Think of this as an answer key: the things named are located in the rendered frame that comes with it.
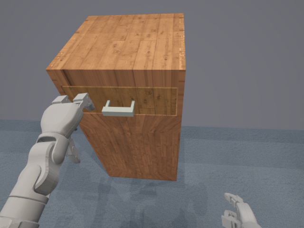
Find left robot forearm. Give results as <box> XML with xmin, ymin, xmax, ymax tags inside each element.
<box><xmin>0</xmin><ymin>132</ymin><xmax>69</xmax><ymax>228</ymax></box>

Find drawer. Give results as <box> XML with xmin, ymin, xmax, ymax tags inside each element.
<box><xmin>62</xmin><ymin>86</ymin><xmax>177</xmax><ymax>115</ymax></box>

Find robot left hand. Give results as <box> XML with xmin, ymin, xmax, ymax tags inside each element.
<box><xmin>41</xmin><ymin>93</ymin><xmax>95</xmax><ymax>163</ymax></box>

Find robot right hand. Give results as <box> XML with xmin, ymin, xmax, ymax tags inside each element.
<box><xmin>221</xmin><ymin>193</ymin><xmax>257</xmax><ymax>228</ymax></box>

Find cabinet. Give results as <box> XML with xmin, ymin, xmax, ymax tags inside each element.
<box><xmin>46</xmin><ymin>13</ymin><xmax>186</xmax><ymax>181</ymax></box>

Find handle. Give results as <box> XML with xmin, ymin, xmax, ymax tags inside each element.
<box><xmin>102</xmin><ymin>100</ymin><xmax>135</xmax><ymax>117</ymax></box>

